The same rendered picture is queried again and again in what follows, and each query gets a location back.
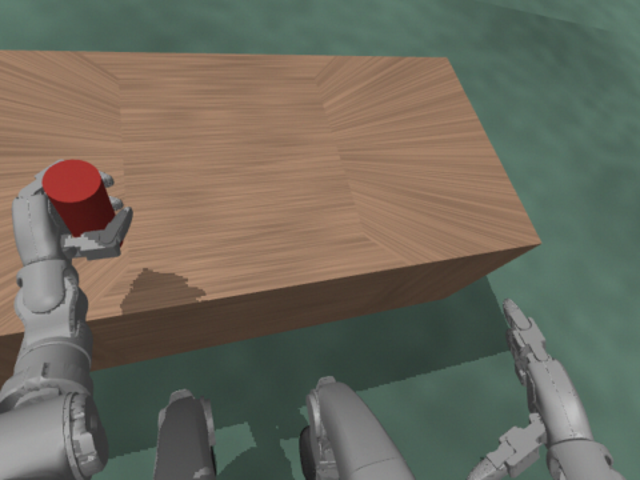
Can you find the can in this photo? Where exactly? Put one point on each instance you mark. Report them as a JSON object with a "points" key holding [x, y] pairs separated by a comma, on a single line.
{"points": [[76, 190]]}

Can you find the right robot arm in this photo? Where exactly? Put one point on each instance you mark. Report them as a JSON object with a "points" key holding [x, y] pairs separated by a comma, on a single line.
{"points": [[581, 459]]}

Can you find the right robot foot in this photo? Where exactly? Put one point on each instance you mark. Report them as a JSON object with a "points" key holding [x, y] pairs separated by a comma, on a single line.
{"points": [[306, 455]]}

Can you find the left robot arm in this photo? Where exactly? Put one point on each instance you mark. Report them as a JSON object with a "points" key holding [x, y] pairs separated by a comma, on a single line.
{"points": [[49, 423]]}

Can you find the right robot hand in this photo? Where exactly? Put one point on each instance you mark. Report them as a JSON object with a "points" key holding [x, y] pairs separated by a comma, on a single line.
{"points": [[556, 410]]}

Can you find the left robot hand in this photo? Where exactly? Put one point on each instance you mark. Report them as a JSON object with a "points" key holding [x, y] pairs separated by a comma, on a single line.
{"points": [[40, 232]]}

